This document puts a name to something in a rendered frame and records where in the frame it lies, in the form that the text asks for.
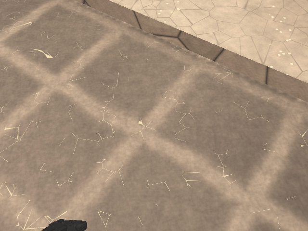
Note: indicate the left robot hand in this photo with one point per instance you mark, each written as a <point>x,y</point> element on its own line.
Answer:
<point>66,225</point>

